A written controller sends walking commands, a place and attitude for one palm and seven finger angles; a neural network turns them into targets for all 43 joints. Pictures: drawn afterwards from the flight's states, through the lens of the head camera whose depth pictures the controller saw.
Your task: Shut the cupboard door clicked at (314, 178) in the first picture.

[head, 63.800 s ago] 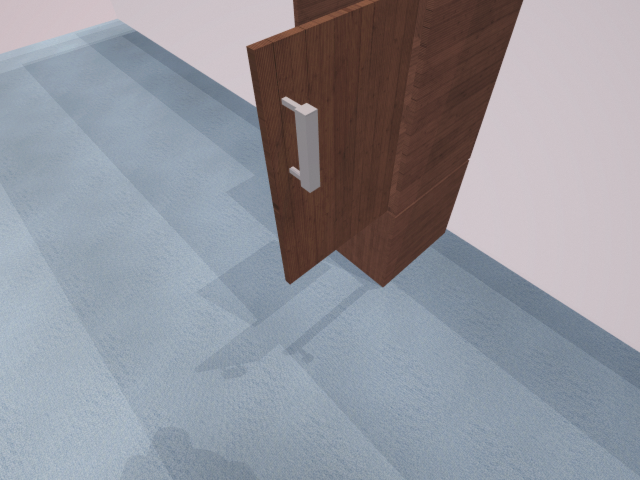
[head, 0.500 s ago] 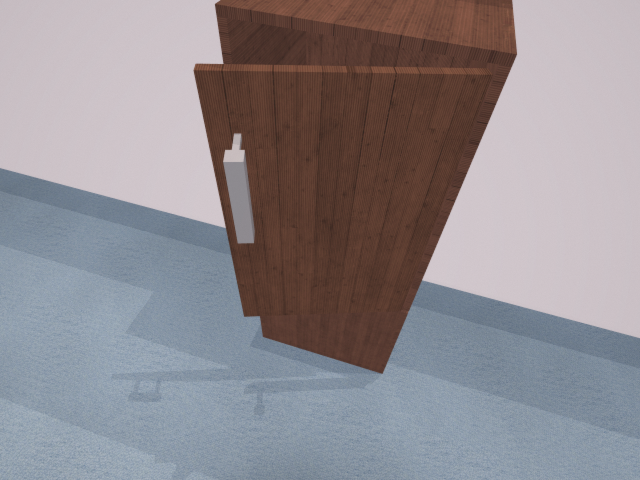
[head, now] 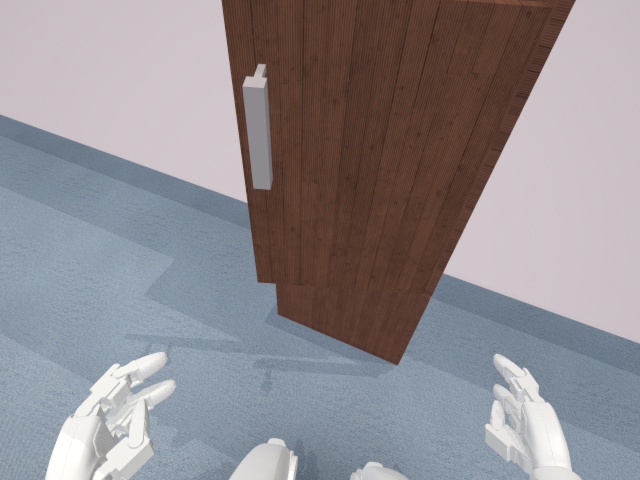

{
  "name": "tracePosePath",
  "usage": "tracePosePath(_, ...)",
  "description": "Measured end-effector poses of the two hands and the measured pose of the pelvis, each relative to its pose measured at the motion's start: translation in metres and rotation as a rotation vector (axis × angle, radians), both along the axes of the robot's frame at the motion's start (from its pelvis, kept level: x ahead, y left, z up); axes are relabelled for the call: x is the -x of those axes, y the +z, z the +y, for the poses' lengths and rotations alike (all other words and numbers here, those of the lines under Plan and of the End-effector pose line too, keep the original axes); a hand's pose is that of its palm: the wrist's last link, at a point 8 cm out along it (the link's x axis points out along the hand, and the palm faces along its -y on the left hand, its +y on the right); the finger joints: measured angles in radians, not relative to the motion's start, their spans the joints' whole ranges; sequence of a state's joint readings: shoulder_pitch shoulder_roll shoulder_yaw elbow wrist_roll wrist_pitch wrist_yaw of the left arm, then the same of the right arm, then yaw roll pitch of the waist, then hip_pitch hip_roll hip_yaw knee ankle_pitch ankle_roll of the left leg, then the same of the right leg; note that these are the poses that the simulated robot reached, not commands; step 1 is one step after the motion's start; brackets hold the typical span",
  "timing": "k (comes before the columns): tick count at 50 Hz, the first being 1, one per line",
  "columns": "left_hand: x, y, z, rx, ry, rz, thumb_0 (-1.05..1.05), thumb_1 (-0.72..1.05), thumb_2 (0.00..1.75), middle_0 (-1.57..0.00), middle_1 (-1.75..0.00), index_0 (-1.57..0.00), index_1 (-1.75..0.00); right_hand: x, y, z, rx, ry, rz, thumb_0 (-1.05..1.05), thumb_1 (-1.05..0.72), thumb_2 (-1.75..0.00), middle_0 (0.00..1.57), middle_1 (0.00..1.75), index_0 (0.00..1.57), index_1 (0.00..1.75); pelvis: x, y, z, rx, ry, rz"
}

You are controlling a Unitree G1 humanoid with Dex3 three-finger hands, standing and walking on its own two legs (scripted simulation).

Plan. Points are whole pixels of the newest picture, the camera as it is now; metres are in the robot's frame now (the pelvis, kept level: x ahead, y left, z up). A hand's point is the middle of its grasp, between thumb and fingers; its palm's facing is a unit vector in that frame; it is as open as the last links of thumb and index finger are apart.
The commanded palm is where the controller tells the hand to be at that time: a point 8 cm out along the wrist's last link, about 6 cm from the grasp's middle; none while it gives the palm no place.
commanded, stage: raise the hand and make a fist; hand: left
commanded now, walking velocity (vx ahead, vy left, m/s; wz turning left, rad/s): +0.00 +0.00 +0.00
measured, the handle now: (262, 129) +0.53 +0.15 +0.16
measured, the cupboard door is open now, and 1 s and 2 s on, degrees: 21 21 21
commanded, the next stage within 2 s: bring the fist close to the handle in 1.46 s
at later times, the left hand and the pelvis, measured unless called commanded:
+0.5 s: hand (141, 319) +0.24 +0.22 +0.12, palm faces +0.11 -0.99 -0.05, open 3.7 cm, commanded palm +0.21 +0.26 +0.11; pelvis +0.05 +0.02 +0.03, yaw +0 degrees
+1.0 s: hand (127, 282) +0.27 +0.23 +0.15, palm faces +0.06 -1.00 -0.06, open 3.1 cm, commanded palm +0.24 +0.28 +0.17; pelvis +0.04 +0.04 +0.05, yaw +0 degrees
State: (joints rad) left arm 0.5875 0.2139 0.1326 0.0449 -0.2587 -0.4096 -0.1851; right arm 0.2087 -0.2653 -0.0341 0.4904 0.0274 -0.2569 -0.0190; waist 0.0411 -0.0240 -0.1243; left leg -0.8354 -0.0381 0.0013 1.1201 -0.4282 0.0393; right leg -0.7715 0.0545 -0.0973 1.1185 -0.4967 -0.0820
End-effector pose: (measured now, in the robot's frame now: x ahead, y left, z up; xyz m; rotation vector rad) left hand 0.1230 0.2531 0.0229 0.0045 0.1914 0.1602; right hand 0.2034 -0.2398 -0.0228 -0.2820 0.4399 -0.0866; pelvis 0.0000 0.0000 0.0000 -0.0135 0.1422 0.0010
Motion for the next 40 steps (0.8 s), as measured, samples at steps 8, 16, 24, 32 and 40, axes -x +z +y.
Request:
tracePosePath(8, -0.046, 0.072, -0.008, -0.106, -0.081, -0.359, 0.02, 0.9, 0.9, -0.59, -0.73, -0.59, -0.72, -0.014, -0.032, 0.024, -0.048, 0.061, 0.052, 0.01, -0.91, -0.9, 0.2, 0.3, 0.2, 0.3, -0.007, -0.007, -0.001, 0.037, 0.027, 0.041)
tracePosePath(16, -0.094, 0.056, -0.009, 0.005, -0.143, -0.011, 0.01, 0.9, 0.9, -0.74, -0.89, -0.74, -0.88, 0.01, -0.032, 0.029, -0.131, -0.09, 0.2, 0.01, -0.9, -0.9, 0.2, 0.3, 0.2, 0.3, -0.037, 0.02, 0.006, 0.006, -0.013, 0.047)
tracePosePath(24, -0.093, 0.095, 0.018, -0.071, -0.038, -0.214, 0.01, 0.9, 0.9, -0.88, -1.05, -0.88, -1.04, 0.005, -0.023, 0.02, -0.039, -0.062, 0.236, 0.01, -0.9, -0.9, 0.2, 0.3, 0.2, 0.3, -0.051, 0.026, 0.019, 0.018, 0.001, 0.049)
tracePosePath(32, -0.102, 0.086, 0.012, -0.017, -0.155, -0.14, 0.01, 0.9, 0.9, -1.03, -1.21, -1.03, -1.2, -0.016, -0.006, 0.032, -0.029, -0.066, 0.166, 0.01, -0.91, -0.9, 0.2, 0.3, 0.2, 0.3, -0.049, 0.031, 0.032, 0.028, -0.002, 0.033)
tracePosePath(40, -0.108, 0.126, 0.031, -0.057, -0.07, -0.28, 0.01, 0.9, 0.9, -1.18, -1.37, -1.17, -1.36, -0.027, 0.013, 0.062, -0.061, 0.006, 0.106, 0.01, -0.91, -0.9, 0.2, 0.3, 0.2, 0.3, -0.047, 0.04, 0.039, 0.038, 0.01, -0.013)
